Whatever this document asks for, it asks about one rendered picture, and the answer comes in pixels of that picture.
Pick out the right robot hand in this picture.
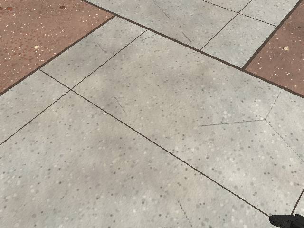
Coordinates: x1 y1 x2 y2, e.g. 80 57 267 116
269 214 304 228

